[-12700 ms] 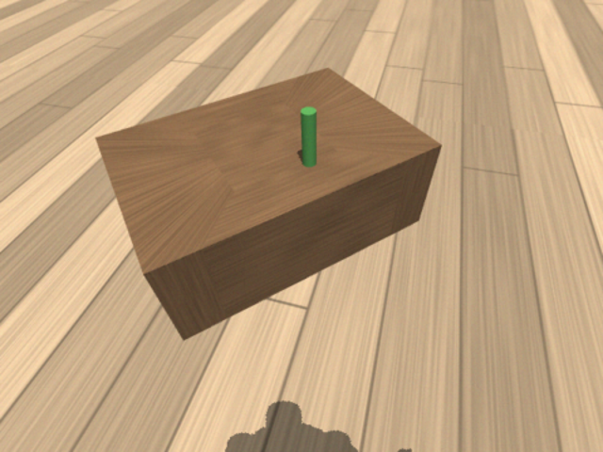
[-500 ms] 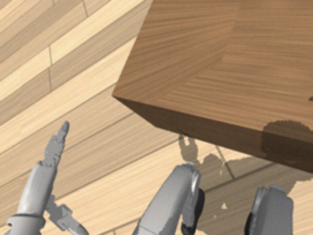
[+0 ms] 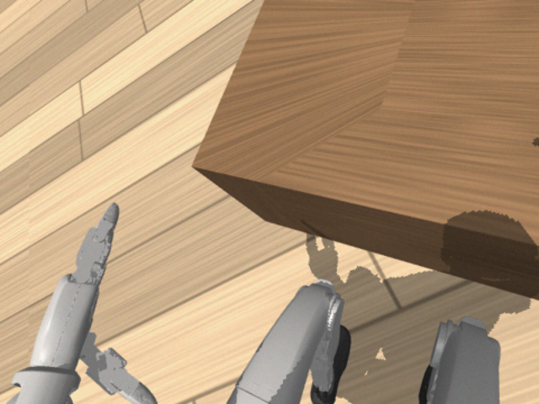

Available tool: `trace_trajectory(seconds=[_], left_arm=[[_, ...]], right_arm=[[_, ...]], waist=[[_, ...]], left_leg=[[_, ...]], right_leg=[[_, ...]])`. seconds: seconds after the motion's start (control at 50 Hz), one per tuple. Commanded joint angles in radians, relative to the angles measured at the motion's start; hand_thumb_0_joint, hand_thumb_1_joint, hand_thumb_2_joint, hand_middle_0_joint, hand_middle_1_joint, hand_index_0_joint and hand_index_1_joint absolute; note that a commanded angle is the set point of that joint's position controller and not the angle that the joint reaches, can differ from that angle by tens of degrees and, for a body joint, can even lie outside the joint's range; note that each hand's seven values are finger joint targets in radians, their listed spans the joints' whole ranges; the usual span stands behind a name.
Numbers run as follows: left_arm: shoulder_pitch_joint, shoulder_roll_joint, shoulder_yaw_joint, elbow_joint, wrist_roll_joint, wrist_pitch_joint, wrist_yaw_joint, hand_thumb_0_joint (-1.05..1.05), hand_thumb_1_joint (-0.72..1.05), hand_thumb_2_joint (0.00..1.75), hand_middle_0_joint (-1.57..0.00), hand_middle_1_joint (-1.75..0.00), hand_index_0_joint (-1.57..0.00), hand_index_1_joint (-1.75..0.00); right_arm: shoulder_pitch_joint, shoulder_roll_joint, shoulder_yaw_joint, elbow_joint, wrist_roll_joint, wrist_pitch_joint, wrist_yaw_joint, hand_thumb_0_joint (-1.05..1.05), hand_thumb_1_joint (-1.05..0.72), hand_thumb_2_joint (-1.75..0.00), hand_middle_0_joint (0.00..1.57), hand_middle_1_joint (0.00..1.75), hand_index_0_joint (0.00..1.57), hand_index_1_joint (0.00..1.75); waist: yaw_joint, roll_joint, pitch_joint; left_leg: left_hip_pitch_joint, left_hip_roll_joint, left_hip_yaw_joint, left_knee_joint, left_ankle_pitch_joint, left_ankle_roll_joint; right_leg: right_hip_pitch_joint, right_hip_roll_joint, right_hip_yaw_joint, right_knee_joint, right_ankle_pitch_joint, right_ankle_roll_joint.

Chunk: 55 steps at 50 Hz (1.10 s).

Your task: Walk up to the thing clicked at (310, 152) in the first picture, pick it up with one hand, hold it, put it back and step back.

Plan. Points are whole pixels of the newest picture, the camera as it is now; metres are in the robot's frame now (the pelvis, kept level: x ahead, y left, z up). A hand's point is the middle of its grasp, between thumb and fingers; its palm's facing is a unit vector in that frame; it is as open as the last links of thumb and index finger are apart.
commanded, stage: close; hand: right
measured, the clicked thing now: out of the picture +0.54 -0.24 -0.02
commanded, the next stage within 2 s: settle in 0.12 s
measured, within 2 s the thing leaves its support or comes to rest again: leaves its support in 0.50 s
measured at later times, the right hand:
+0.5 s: hand out of the picture +0.54 -0.24 -0.03, palm faces +0.26 +0.97 +0.00, open 6.9 cm
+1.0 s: hand out of the picture +0.54 -0.25 +0.02, palm faces +0.26 +0.97 +0.00, open 6.8 cm
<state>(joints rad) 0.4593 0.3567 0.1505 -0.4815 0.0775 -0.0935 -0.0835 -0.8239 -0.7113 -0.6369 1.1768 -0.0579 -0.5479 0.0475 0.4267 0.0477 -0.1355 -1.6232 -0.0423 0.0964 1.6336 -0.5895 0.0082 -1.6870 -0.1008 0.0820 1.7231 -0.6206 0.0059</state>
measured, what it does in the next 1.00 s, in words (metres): stands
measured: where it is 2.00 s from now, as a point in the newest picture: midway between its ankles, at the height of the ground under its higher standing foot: (375, 401)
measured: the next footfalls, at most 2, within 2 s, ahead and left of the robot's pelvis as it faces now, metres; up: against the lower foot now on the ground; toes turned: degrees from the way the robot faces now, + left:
none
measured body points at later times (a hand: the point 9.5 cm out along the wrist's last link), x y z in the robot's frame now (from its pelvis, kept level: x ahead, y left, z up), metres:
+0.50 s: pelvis +0.00 +0.00 +0.01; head +0.20 -0.10 +0.40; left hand +0.18 +0.26 +0.14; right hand +0.52 -0.29 -0.03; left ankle +0.08 +0.12 -0.51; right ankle +0.06 -0.13 -0.51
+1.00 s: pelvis +0.01 +0.00 +0.04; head +0.20 -0.09 +0.44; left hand +0.19 +0.25 +0.14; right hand +0.52 -0.30 +0.02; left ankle +0.08 +0.12 -0.51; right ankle +0.06 -0.13 -0.51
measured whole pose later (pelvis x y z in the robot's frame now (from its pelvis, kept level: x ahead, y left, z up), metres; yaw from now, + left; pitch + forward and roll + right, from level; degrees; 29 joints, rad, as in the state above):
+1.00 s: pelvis +0.01 +0.00 +0.04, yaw -1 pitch +31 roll +6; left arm 0.43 0.32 0.08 -0.32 0.09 -0.07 -0.06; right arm -0.83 -0.67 -0.58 1.18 -0.05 -0.50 0.06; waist 0.39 0.04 -0.14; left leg -1.47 -0.04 0.09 1.48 -0.55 0.00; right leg -1.53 -0.10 0.07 1.57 -0.59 0.00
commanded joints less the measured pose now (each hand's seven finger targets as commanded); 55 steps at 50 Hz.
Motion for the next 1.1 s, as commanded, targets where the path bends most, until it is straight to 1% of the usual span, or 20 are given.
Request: trace_trajectory(seconds=[0.0, 0.06, 0.08, 0.14, 0.2, 0.26, 0.32, 0.4, 0.44, 0.5, 0.56, 0.62, 0.68, 0.72, 0.78, 0.88, 0.94, 1.0, 1.04, 1.08], left_arm=[[0.113, 0.169, 0.162, -0.159, -0.012, -0.051, 0.027, 0.0, -0.57, 0.06, -0.04, -0.04, -0.03, -0.05], [0.109, 0.158, 0.163, -0.116, -0.014, -0.058, 0.024, 0.0, -0.57, 0.07, -0.04, -0.04, -0.03, -0.05], [0.096, 0.167, 0.182, -0.116, -0.014, -0.06, 0.024, 0.0, -0.57, 0.07, -0.04, -0.04, -0.03, -0.05], [0.073, 0.2, 0.199, -0.16, -0.014, -0.064, 0.029, 0.0, -0.57, 0.07, -0.04, -0.04, -0.03, -0.06], [0.085, 0.181, 0.175, -0.125, -0.01, -0.055, 0.027, 0.0, -0.57, 0.07, -0.04, -0.04, -0.03, -0.05], [0.08, 0.203, 0.185, -0.184, -0.014, -0.053, 0.031, 0.0, -0.61, 0.09, -0.06, -0.05, -0.04, -0.07], [0.109, 0.195, 0.179, -0.167, -0.016, -0.045, 0.03, 0.0, -0.6, 0.09, -0.06, -0.05, -0.04, -0.07], [0.118, 0.19, 0.19, -0.079, -0.014, -0.04, 0.03, 0.0, -0.6, 0.09, -0.06, -0.04, -0.04, -0.07], [0.104, 0.179, 0.172, -0.077, -0.012, -0.041, 0.03, 0.0, -0.6, 0.09, -0.06, -0.04, -0.04, -0.07], [0.08, 0.143, 0.121, -0.048, -0.014, -0.04, 0.034, 0.0, -0.59, 0.09, -0.06, -0.04, -0.03, -0.07], [0.041, 0.174, 0.13, -0.079, -0.008, -0.038, 0.042, 0.0, -0.59, 0.09, -0.05, -0.04, -0.03, -0.07], [0.053, 0.16, 0.108, -0.024, -0.006, -0.033, 0.044, 0.0, -0.59, 0.08, -0.06, -0.04, -0.04, -0.07], [0.03, 0.186, 0.139, -0.035, -0.006, -0.033, 0.05, 0.0, -0.6, 0.09, -0.06, -0.04, -0.04, -0.07], [0.047, 0.162, 0.104, -0.002, -0.004, -0.026, 0.047, 0.0, -0.61, 0.09, -0.06, -0.04, -0.03, -0.07], [0.023, 0.166, 0.107, -0.032, -0.006, -0.028, 0.051, 0.0, -0.61, 0.09, -0.06, -0.04, -0.03, -0.07], [0.046, 0.126, 0.069, 0.028, -0.003, -0.03, 0.051, 0.0, -0.6, 0.08, -0.06, -0.04, -0.03, -0.07], [0.026, 0.163, 0.103, -0.009, 0.001, -0.028, 0.055, 0.0, -0.6, 0.08, -0.05, -0.04, -0.03, -0.06], [0.059, 0.119, 0.071, 0.08, 0.004, -0.021, 0.049, 0.0, -0.6, 0.08, -0.05, -0.04, -0.03, -0.07], [0.006, 0.155, 0.098, 0.031, 0.002, -0.028, 0.056, 0.0, -0.6, 0.08, -0.05, -0.04, -0.03, -0.07], [-0.021, 0.168, 0.099, 0.018, 0.004, -0.023, 0.055, 0.0, -0.6, 0.08, -0.05, -0.04, -0.03, -0.06]], right_arm=[[-0.301, -0.196, 0.008, -0.167, 0.006, -0.061, 0.017, 0.0, -0.14, -0.71, 1.18, 0.95, 1.17, 0.95], [-0.306, -0.179, 0.009, -0.202, 0.013, -0.057, 0.023, 0.0, -0.22, -0.72, 1.21, 0.97, 1.2, 0.97], [-0.308, -0.166, 0.026, -0.194, 0.011, -0.055, 0.023, 0.0, -0.24, -0.73, 1.22, 0.98, 1.2, 0.98], [-0.323, -0.212, 0.012, -0.216, -0.001, -0.058, 0.011, 0.0, -0.23, -0.78, 1.23, 1.02, 1.22, 1.02], [-0.303, -0.206, 0.004, -0.197, 0.0, -0.057, 0.007, 0.0, -0.26, -0.81, 1.24, 1.05, 1.23, 1.05], [-0.335, -0.238, -0.002, -0.252, 0.002, -0.057, 0.009, 0.0, -0.3, -1.02, 1.22, 1.18, 1.24, 1.18], [-0.32, -0.223, 0.011, -0.265, 0.003, -0.045, 0.019, 0.0, -0.4, -1.11, 1.25, 1.24, 1.26, 1.24], [-0.382, -0.257, 0.004, -0.354, 0.012, -0.034, 0.017, 0.0, -0.47, -1.19, 1.29, 1.31, 1.3, 1.31], [-0.393, -0.204, 0.035, -0.356, 0.021, -0.03, 0.017, 0.0, -0.49, -1.19, 1.31, 1.32, 1.32, 1.32], [-0.372, -0.193, 0.056, -0.325, 0.018, -0.023, 0.008, 0.0, -0.47, -1.22, 1.33, 1.35, 1.34, 1.35], [-0.415, -0.237, 0.049, -0.355, 0.014, -0.03, -0.005, 0.0, -0.46, -1.22, 1.34, 1.36, 1.35, 1.36], [-0.369, -0.176, 0.074, -0.261, 0.026, -0.022, -0.001, 0.0, -0.45, -1.22, 1.32, 1.35, 1.33, 1.35], [-0.38, -0.204, 0.048, -0.25, 0.029, -0.023, -0.006, 0.0, -0.48, -1.23, 1.33, 1.36, 1.35, 1.36], [-0.357, -0.17, 0.057, -0.195, 0.031, -0.018, -0.002, 0.0, -0.48, -1.24, 1.34, 1.37, 1.36, 1.37], [-0.406, -0.209, 0.047, -0.221, 0.023, -0.031, 0.001, 0.0, -0.48, -1.22, 1.33, 1.35, 1.34, 1.35], [-0.403, -0.177, 0.065, -0.202, 0.034, -0.043, 0.017, 0.0, -0.51, -1.21, 1.31, 1.33, 1.32, 1.33], [-0.41, -0.235, 0.048, -0.235, 0.017, -0.038, 0.013, 0.0, -0.51, -1.23, 1.31, 1.35, 1.32, 1.35], [-0.411, -0.16, 0.085, -0.196, 0.027, -0.031, 0.014, 0.0, -0.52, -1.24, 1.3, 1.35, 1.32, 1.35], [-0.472, -0.22, 0.056, -0.289, 0.028, -0.04, 0.004, 0.0, -0.53, -1.23, 1.3, 1.34, 1.31, 1.34], [-0.419, -0.213, 0.065, -0.252, 0.022, -0.032, 0.0, 0.0, -0.51, -1.25, 1.29, 1.35, 1.3, 1.35]], waist=[[-0.003, -0.403, -0.535], [-0.025, -0.444, -0.545], [-0.011, -0.451, -0.531], [-0.01, -0.425, -0.566], [-0.023, -0.415, -0.552], [-0.025, -0.43, -0.614], [-0.027, -0.439, -0.629], [-0.053, -0.515, -0.645], [-0.043, -0.511, -0.632], [-0.058, -0.474, -0.596], [-0.073, -0.472, -0.618], [-0.062, -0.441, -0.577], [-0.044, -0.393, -0.594], [-0.046, -0.366, -0.547], [-0.052, -0.377, -0.564], [-0.055, -0.396, -0.559], [-0.069, -0.425, -0.631], [-0.061, -0.432, -0.554], [-0.066, -0.449, -0.614], [-0.076, -0.44, -0.615]], left_leg=[[0.276, -0.03, -0.047, -0.199, 0.224, 0.019], [0.224, -0.028, -0.033, -0.173, 0.211, 0.025], [0.201, -0.03, -0.029, -0.172, 0.197, 0.026], [0.208, -0.028, -0.019, -0.168, 0.202, 0.024], [0.223, -0.032, -0.02, -0.169, 0.233, 0.022], [0.259, -0.031, -0.023, -0.182, 0.237, 0.024], [0.277, -0.029, -0.023, -0.188, 0.252, 0.024], [0.258, -0.03, -0.028, -0.198, 0.26, 0.027], [0.262, -0.031, -0.023, -0.209, 0.256, 0.027], [0.281, -0.032, -0.031, -0.237, 0.247, 0.024], [0.323, -0.03, -0.036, -0.256, 0.232, 0.026], [0.318, -0.033, -0.03, -0.268, 0.247, 0.026], [0.373, -0.034, -0.037, -0.296, 0.274, 0.019], [0.37, -0.034, -0.032, -0.298, 0.261, 0.02], [0.363, -0.034, -0.029, -0.306, 0.22, 0.024], [0.382, -0.032, -0.029, -0.309, 0.274, 0.023], [0.399, -0.033, -0.032, -0.318, 0.31, 0.022], [0.379, -0.033, -0.033, -0.335, 0.293, 0.022], [0.392, -0.031, -0.032, -0.338, 0.27, 0.024], [0.398, -0.033, -0.023, -0.336, 0.263, 0.026]], right_leg=[[0.488, 0.031, 0.01, -0.196, 0.224, -0.024], [0.529, 0.028, 0.015, -0.202, 0.247, -0.015], [0.533, 0.026, 0.018, -0.203, 0.235, -0.016], [0.555, 0.025, 0.028, -0.203, 0.244, -0.014], [0.535, 0.025, 0.023, -0.195, 0.274, -0.018], [0.573, 0.028, 0.024, -0.209, 0.278, -0.019], [0.604, 0.028, 0.021, -0.213, 0.305, -0.015], [0.682, 0.023, 0.014, -0.221, 0.357, -0.011], [0.692, 0.024, 0.016, -0.236, 0.351, -0.008], [0.665, 0.024, 0.01, -0.249, 0.322, -0.013], [0.676, 0.026, 0.011, -0.278, 0.29, -0.011], [0.673, 0.026, 0.015, -0.286, 0.317, -0.013], [0.658, 0.028, 0.015, -0.288, 0.313, -0.023], [0.626, 0.032, 0.013, -0.307, 0.29, -0.021], [0.653, 0.032, 0.018, -0.336, 0.253, -0.019], [0.674, 0.035, 0.015, -0.328, 0.321, -0.017], [0.756, 0.033, 0.011, -0.329, 0.385, -0.016], [0.714, 0.036, 0.008, -0.34, 0.351, -0.018], [0.764, 0.031, 0.013, -0.357, 0.338, -0.012], [0.781, 0.03, 0.017, -0.372, 0.344, -0.008]])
